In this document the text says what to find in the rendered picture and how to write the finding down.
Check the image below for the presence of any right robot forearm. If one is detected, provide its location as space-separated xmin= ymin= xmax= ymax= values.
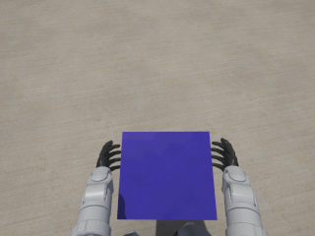
xmin=221 ymin=165 xmax=269 ymax=236

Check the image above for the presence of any right robot thigh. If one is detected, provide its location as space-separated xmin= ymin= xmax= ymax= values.
xmin=177 ymin=224 xmax=212 ymax=236

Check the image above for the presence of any robot left hand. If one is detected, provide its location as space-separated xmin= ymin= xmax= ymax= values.
xmin=95 ymin=141 xmax=121 ymax=171

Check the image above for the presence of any robot right hand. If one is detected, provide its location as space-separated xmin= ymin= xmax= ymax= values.
xmin=211 ymin=138 xmax=239 ymax=172

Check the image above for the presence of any carton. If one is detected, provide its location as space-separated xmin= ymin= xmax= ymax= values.
xmin=117 ymin=131 xmax=218 ymax=220

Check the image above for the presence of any left robot forearm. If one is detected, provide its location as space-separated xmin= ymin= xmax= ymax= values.
xmin=70 ymin=166 xmax=114 ymax=236

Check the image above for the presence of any robot right shin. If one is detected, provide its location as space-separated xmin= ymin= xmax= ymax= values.
xmin=182 ymin=221 xmax=194 ymax=228

